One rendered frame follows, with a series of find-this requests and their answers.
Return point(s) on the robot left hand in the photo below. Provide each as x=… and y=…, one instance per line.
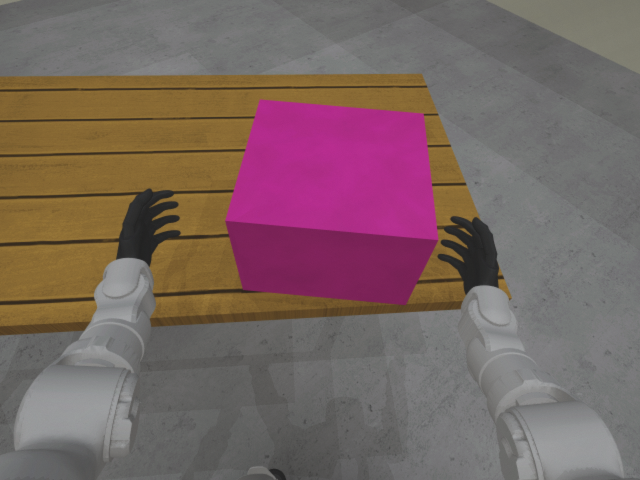
x=137, y=239

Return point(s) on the carton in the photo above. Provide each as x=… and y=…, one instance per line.
x=333, y=202

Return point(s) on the table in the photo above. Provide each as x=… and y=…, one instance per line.
x=75, y=151

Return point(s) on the right robot forearm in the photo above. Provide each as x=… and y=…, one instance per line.
x=498, y=362

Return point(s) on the left robot forearm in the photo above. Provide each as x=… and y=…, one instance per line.
x=119, y=331

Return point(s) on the robot right hand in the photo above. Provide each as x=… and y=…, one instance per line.
x=480, y=266

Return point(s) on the robot left upper arm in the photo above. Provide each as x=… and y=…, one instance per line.
x=78, y=419

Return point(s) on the robot left shin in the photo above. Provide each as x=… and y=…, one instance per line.
x=260, y=470

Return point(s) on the robot right upper arm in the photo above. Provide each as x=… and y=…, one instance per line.
x=555, y=441

